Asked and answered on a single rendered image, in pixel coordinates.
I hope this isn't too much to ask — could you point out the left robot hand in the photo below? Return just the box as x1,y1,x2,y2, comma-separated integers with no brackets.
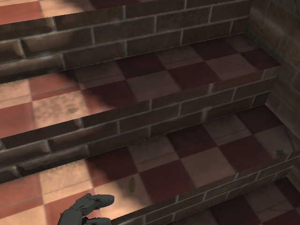
57,193,114,225

